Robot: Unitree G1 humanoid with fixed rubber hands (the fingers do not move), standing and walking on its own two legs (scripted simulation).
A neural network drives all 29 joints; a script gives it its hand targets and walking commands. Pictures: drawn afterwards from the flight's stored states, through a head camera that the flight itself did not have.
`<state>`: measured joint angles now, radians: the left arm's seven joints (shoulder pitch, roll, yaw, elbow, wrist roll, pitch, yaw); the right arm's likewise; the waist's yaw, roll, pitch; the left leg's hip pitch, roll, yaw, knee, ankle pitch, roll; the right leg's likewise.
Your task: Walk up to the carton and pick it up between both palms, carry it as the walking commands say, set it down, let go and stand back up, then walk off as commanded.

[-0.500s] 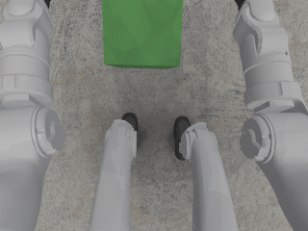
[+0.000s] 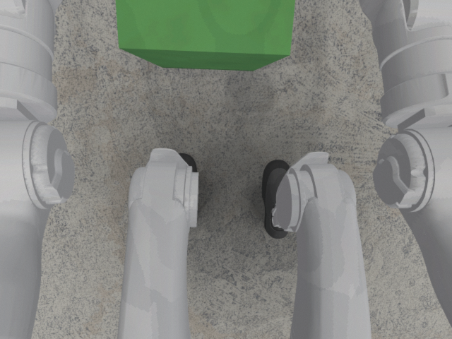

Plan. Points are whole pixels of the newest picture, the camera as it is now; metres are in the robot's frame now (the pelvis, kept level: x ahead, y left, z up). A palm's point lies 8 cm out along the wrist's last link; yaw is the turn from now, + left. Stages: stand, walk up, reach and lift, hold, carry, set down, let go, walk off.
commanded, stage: reach and lift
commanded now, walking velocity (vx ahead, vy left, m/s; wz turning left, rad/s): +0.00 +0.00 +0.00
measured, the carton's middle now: out of the picture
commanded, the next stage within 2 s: none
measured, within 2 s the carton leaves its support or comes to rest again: leaves its support in 1.88 s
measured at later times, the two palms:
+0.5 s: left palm out of the picture +0.57 +0.23 -0.24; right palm out of the picture +0.58 -0.14 -0.24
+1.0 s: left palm out of the picture +0.57 +0.21 -0.24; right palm out of the picture +0.58 -0.10 -0.23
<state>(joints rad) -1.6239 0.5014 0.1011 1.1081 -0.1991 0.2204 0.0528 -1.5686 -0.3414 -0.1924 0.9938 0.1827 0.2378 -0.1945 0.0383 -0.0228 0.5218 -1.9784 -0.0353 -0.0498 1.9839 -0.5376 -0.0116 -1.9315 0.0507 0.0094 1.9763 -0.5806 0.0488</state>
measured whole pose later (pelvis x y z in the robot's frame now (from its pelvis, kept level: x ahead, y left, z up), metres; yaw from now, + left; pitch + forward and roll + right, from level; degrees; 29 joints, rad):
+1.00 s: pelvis +0.01 +0.00 -0.06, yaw +0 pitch +32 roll -2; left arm -1.64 0.42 0.05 1.17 -0.22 0.13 0.09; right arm -1.60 -0.29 -0.11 1.09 0.23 0.13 -0.19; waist 0.04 -0.03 0.52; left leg -2.18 -0.03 -0.04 2.18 -0.56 -0.01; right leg -2.13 0.06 0.01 2.18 -0.62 0.06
